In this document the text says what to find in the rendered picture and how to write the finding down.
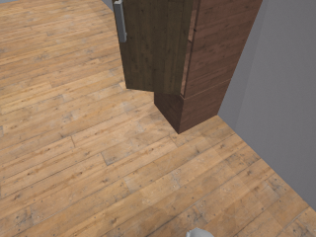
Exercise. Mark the handle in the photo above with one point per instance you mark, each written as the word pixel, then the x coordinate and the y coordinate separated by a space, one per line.
pixel 120 21

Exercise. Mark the cupboard door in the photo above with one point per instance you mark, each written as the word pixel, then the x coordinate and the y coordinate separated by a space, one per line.
pixel 154 53

